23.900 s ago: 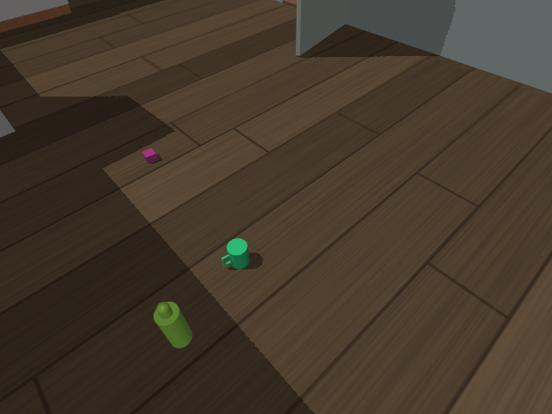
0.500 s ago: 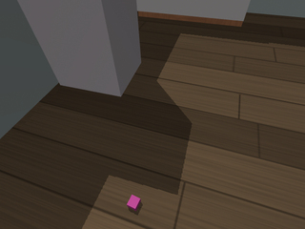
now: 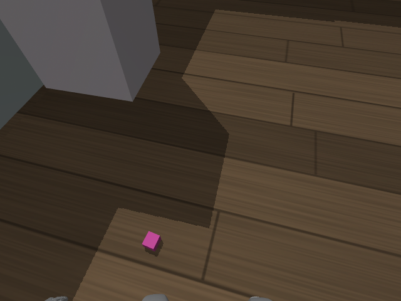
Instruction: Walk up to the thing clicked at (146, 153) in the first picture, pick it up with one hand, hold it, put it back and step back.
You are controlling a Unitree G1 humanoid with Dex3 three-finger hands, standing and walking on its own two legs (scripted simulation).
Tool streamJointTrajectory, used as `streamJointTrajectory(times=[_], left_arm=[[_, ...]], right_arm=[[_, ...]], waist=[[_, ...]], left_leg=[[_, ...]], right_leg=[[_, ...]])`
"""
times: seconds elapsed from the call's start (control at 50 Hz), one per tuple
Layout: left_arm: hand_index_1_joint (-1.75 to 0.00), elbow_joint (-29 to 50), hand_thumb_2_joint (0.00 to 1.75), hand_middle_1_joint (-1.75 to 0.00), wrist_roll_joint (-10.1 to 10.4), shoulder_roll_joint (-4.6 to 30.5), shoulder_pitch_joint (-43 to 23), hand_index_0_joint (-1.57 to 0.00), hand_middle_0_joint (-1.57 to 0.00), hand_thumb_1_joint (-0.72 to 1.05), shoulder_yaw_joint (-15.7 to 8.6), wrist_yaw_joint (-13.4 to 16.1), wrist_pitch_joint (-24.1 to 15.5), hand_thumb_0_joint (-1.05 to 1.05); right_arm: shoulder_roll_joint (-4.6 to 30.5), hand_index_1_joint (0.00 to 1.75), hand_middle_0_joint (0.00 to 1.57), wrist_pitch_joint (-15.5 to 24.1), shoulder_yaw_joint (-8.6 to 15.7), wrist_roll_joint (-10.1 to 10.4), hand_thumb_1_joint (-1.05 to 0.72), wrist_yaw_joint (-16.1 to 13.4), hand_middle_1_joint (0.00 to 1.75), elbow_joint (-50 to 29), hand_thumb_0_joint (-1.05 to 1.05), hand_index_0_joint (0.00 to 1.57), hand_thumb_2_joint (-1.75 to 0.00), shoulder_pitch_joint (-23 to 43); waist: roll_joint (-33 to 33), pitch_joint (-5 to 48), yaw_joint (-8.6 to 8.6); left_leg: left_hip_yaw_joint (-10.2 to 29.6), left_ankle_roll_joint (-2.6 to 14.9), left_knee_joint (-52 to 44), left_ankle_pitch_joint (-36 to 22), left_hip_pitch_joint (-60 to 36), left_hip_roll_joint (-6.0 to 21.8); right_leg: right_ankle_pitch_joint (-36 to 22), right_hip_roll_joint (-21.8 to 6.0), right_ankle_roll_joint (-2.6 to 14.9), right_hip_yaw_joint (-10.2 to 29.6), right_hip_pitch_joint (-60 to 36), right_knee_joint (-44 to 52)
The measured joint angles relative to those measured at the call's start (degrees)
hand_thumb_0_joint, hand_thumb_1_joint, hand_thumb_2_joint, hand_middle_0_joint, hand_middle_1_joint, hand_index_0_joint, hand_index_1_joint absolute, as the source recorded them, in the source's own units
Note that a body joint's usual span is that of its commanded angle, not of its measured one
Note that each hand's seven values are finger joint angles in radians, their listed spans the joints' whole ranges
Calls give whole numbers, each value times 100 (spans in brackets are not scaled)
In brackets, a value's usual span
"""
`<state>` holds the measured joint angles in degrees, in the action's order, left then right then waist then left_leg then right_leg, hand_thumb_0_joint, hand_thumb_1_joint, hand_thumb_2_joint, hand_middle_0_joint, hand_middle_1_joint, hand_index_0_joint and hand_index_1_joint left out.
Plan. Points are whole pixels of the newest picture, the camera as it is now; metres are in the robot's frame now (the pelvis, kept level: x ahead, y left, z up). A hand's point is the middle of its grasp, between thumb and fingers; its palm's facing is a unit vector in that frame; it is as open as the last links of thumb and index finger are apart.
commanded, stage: walk up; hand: left
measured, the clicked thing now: (151, 241) +0.42 +0.29 -0.73
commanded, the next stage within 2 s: stand in 1.72 s
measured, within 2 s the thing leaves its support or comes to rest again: neither
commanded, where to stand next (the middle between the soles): +0.05 +0.02 m, yaw +4 degrees
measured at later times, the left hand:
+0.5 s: hand out of the picture +0.06 +0.30 -0.14, palm faces +0.08 -0.90 -0.43, open 7.3 cm
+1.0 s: hand out of the picture +0.05 +0.27 -0.13, palm faces +0.06 -0.95 -0.32, open 7.3 cm
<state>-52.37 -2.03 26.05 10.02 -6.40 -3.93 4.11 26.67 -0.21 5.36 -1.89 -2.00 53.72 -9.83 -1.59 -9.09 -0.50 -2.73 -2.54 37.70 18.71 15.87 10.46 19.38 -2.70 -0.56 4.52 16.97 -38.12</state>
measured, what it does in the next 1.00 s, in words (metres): steps on the spot: left foot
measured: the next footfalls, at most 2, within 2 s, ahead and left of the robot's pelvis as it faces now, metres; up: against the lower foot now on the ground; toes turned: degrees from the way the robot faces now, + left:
left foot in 0.40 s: +0.02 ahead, +0.13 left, +0.00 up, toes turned +5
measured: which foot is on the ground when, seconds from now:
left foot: down 0.00-0.00, up 0.02-0.38, down 0.40-1.00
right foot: down 0.00-1.00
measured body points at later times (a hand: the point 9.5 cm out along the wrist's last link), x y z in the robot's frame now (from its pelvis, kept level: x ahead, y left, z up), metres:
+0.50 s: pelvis -0.01 +0.01 +0.00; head +0.03 +0.01 +0.45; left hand +0.06 +0.34 -0.11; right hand +0.11 -0.30 -0.12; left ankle -0.01 +0.12 -0.72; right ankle +0.02 -0.15 -0.70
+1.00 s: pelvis -0.01 +0.01 +0.02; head +0.00 +0.02 +0.47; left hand +0.05 +0.32 -0.11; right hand +0.11 -0.27 -0.10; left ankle -0.01 +0.12 -0.72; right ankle +0.01 -0.12 -0.72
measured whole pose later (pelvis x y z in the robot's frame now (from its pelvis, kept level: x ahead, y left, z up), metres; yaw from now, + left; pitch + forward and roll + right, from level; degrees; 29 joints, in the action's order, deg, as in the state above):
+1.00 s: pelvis -0.01 +0.01 +0.02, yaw +4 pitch -3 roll +0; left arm -61.1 -0.2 20.2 7.4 -0.3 -1.0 -1.3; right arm 19.6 0.3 -0.1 0.0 1.5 59.2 -7.2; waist -0.9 -4.3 -0.7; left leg -1.0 0.9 25.1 13.5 8.3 -0.4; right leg 12.5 -1.1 -1.1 0.8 8.9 -24.8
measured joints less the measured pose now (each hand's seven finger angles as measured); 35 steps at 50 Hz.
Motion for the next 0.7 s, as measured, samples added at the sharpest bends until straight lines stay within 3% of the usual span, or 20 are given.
streamJointTrajectory(times=[0.02, 0.08, 0.14, 0.22, 0.36, 0.42, 0.44, 0.5, 0.54, 0.62, 0.66, 0.7], left_arm=[[-30, -51, 90, -30, -17, -110, 14, -20, -20, 91, 3, 44, -64, 0], [-30, -104, 90, -30, -77, -432, 90, -20, -20, 91, 171, 104, -129, 0], [-30, -143, 90, -30, -45, -666, 126, -20, -20, 91, 326, 166, -196, 0], [-30, -27, 90, -30, 3, -734, 53, -21, -21, 91, 367, 275, -382, 0], [-30, 266, 89, -30, 55, -515, -63, -21, -21, 90, 359, 488, -601, 0], [-30, 275, 89, -30, 84, -348, -110, -21, -21, 90, 357, 512, -533, 0], [-30, 240, 90, -30, 103, -294, -135, -21, -21, 90, 343, 522, -484, 0], [-30, 70, 90, -30, 127, -254, -151, -21, -21, 91, 335, 560, -354, 0], [-30, -19, 90, -30, 146, -186, -133, -21, -21, 91, 324, 538, -360, 0], [-30, -126, 90, -30, 191, -114, -46, -20, -20, 91, 303, 496, -464, 0], [-30, -208, 90, -30, 168, -133, -5, -20, -20, 91, 307, 485, -516, 0], [-30, -329, 90, -30, 110, -253, -11, -20, -20, 91, 338, 477, -541, 0]], right_arm=[[88, 30, 20, -54, 15, 17, -90, 7, 30, -37, 0, 21, -90, 59], [107, 30, 20, -178, 2, 115, -91, -16, 30, -89, 0, 21, -90, 73], [22, 30, 20, -172, -97, 229, -91, 64, 30, -52, 0, 20, -90, 10], [-223, 30, 20, -251, -215, 171, -91, 166, 30, -9, 0, 20, -90, -222], [-409, 30, 20, -325, -187, 7, -90, 341, 30, -155, 0, 21, -90, -171], [-377, 30, 20, -207, -106, 18, -90, 380, 30, -263, 0, 21, -90, -107], [-395, 30, 20, -167, -85, 2, -90, 380, 30, -277, 0, 21, -90, -78], [-400, 30, 20, -84, -114, 10, -90, 395, 30, -332, 0, 21, -90, -97], [-461, 30, 20, -63, -166, 24, -90, 373, 30, -331, 0, 21, -90, -124], [-537, 30, 20, -17, -293, 82, -90, 323, 30, -287, 0, 21, -90, -75], [-530, 30, 20, -39, -341, 118, -90, 319, 30, -267, 0, 21, -90, -7], [-501, 30, 20, -78, -364, 181, -90, 300, 30, -203, 0, 21, -90, 104]], waist=[[181, -82, 52], [329, -71, 57], [431, 55, 49], [439, 159, 68], [292, 14, 104], [126, -30, 122], [5, -53, 82], [109, 79, 111], [128, 175, 122], [129, 278, 32], [169, 298, -21], [356, 245, -13]], left_leg=[[205, 168, 430, 376, 154, 69], [671, 315, 1615, 1273, 565, -551], [713, 332, 1985, 1188, 704, -945], [717, 331, 1693, 1144, 562, -1137], [622, 366, 1097, 1155, 429, -1082], [408, 355, 372, 251, 197, -1121], [295, 336, 320, 160, 142, -1227], [313, 391, 309, 223, 135, -1188], [349, 410, 152, 155, 65, -1155], [284, 387, 9, 91, -33, -1082], [242, 362, 129, 167, -22, -1032], [306, 324, 222, 218, -59, -907]], right_leg=[[-21, 140, -104, -93, -7, -98], [36, 214, -101, -129, 29, -191], [-108, 270, -22, -168, -32, 95], [-77, 269, 44, -396, -68, 141], [95, -36, -17, -608, 75, -196], [238, -321, -132, -534, 211, -519], [260, -423, -61, -401, 283, -686], [1195, -62, 132, -124, 470, -1269], [1347, 124, 192, -87, 478, -1434], [835, 185, 180, -342, 168, -701], [143, 225, 173, -425, -170, 91], [-213, 344, 53, -488, -332, 311]])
